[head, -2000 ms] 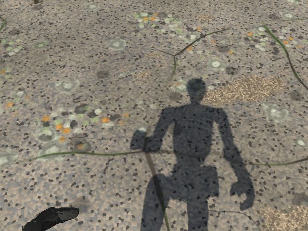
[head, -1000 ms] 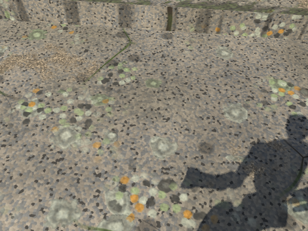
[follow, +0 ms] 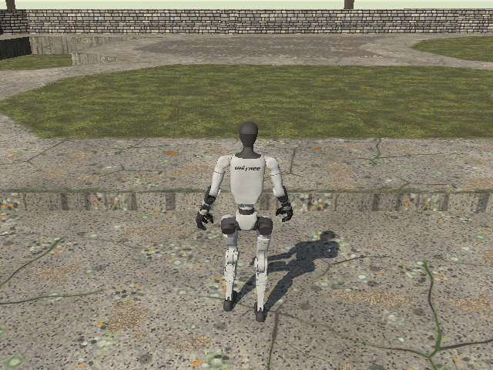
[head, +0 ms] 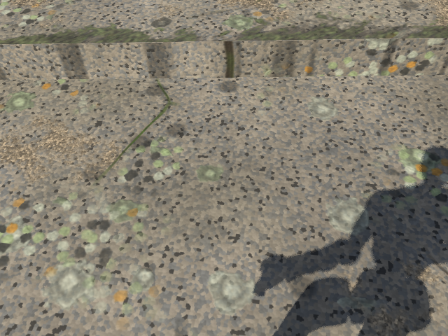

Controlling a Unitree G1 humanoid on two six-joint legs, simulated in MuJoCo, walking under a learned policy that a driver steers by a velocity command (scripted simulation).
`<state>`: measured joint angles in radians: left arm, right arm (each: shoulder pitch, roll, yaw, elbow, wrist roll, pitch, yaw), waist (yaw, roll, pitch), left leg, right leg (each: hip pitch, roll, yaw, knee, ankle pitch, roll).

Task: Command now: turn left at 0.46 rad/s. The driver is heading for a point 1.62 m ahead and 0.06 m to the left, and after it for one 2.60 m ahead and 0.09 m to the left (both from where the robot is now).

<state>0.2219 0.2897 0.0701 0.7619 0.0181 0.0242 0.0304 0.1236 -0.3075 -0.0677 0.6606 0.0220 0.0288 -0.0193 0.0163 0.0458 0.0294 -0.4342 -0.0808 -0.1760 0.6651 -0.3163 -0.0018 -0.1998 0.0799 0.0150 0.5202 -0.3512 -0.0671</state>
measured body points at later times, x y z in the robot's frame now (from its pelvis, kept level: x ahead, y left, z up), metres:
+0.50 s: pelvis -0.01 +0.06 +0.01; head +0.02 +0.08 +0.45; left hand +0.03 +0.36 -0.12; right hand +0.23 -0.14 -0.08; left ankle -0.01 +0.16 -0.73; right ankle -0.03 -0.10 -0.68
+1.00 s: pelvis +0.07 +0.00 +0.01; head +0.08 -0.03 +0.45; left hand +0.14 +0.28 -0.10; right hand +0.19 -0.29 -0.11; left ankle +0.02 +0.15 -0.66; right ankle +0.04 -0.09 -0.73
